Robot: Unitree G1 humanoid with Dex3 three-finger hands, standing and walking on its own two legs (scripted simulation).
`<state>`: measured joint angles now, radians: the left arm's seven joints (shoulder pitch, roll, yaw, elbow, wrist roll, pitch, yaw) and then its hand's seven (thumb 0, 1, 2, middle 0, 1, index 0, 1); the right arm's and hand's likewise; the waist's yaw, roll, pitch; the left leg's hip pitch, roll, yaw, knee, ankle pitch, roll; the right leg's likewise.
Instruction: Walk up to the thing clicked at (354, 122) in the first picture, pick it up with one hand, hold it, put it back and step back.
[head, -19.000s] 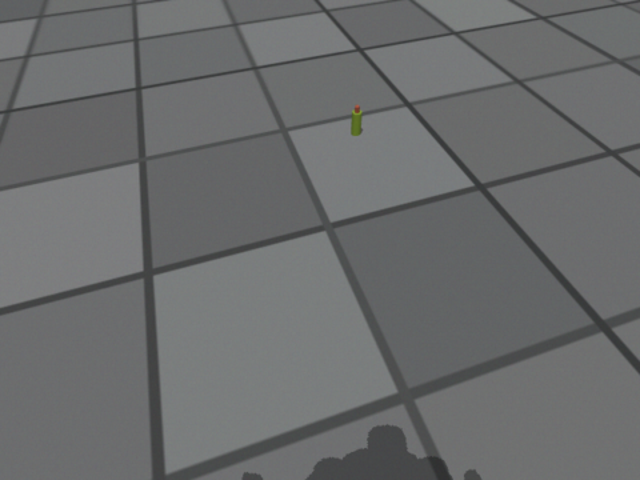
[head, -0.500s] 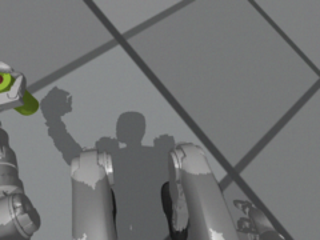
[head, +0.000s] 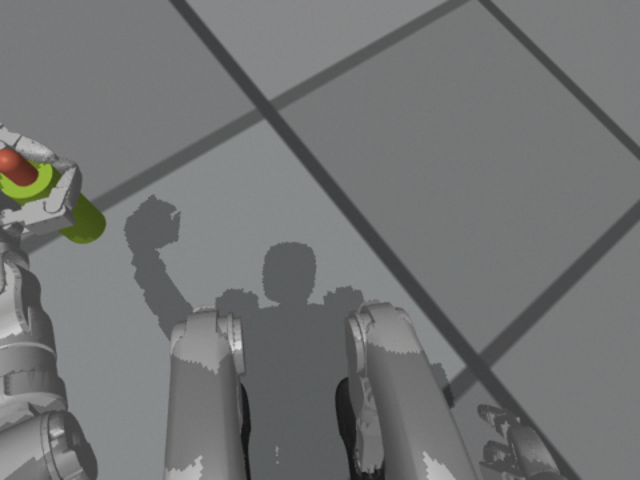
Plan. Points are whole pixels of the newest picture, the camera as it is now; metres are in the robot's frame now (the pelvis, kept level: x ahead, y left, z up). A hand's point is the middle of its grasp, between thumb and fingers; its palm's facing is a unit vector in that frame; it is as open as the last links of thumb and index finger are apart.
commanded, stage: lift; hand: left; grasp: from the side
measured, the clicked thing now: (50, 196) +0.44 +0.31 -0.04
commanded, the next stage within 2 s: hold in 1.72 s
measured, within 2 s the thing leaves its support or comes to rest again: neither
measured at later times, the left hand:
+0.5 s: hand out of the picture +0.40 +0.27 +0.16, palm faces +0.31 -0.95 -0.06, open 5.7 cm
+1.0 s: hand out of the picture +0.39 +0.25 +0.28, palm faces +0.32 -0.95 -0.04, open 5.6 cm
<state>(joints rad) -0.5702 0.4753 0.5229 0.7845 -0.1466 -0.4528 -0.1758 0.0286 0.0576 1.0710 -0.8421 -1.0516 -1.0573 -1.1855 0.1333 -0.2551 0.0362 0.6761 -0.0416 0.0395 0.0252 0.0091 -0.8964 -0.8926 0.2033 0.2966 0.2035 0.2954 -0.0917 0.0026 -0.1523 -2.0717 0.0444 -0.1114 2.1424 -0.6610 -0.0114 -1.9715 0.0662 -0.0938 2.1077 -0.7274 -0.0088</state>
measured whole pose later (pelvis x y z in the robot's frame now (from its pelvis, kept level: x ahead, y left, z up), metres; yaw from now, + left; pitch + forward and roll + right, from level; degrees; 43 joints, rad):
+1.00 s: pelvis +0.06 +0.01 +0.25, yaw +6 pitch +18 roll -3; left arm -0.16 0.23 0.19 0.38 -0.15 -0.30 0.04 0.03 0.07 1.04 -0.86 -1.05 -1.08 -1.18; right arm 0.23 -0.21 0.02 0.66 0.01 -0.04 -0.03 0.01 -0.89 -0.89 0.20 0.30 0.20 0.30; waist -0.04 0.02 -0.13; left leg -1.06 0.02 -0.05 1.26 -0.52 0.00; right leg -0.96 0.03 -0.04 1.21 -0.57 0.00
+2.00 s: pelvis +0.08 +0.01 +0.31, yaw +7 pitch +10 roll -2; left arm -0.11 0.17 0.12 0.41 -0.14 -0.33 0.09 0.03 0.07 1.02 -0.87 -1.05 -1.09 -1.18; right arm 0.23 -0.21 0.01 0.66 -0.01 -0.01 -0.01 0.01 -0.91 -0.90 0.20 0.30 0.20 0.30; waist -0.03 0.01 -0.07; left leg -0.68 0.02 -0.04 0.94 -0.44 -0.01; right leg -0.60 0.03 -0.02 0.90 -0.48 -0.01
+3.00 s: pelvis +0.07 +0.01 +0.32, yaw +7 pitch +6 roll -1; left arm -0.09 0.17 0.11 0.40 -0.13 -0.33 0.10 0.02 0.08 1.00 -0.87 -1.05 -1.09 -1.18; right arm 0.23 -0.21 0.01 0.67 -0.01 -0.02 -0.01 0.01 -0.92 -0.90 0.20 0.30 0.20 0.30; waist -0.02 0.01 -0.04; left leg -0.58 0.02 -0.03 0.86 -0.39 0.00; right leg -0.51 0.02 -0.01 0.83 -0.43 0.00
